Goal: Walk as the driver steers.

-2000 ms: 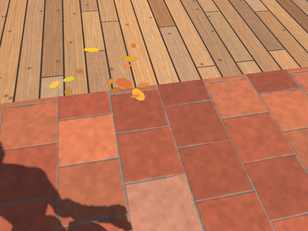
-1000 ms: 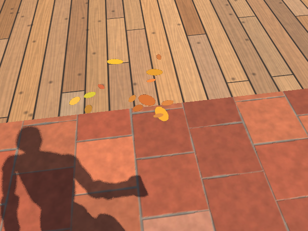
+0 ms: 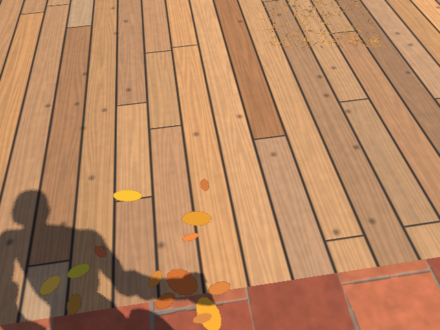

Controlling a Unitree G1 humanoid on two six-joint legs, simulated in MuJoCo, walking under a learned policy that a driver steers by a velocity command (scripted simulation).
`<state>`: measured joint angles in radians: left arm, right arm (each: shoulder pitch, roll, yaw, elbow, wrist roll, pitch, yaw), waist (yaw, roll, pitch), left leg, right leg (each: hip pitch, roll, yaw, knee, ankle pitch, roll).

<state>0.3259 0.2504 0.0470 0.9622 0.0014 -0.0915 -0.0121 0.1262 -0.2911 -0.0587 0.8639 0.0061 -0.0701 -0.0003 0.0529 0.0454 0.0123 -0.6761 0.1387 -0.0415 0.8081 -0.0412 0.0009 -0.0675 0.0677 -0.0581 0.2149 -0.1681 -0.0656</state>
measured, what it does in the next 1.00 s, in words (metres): walks ahead, turning left: left foot, then right foot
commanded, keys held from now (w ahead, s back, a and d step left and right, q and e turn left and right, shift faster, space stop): no key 0.26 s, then q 0.28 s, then w+q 0.46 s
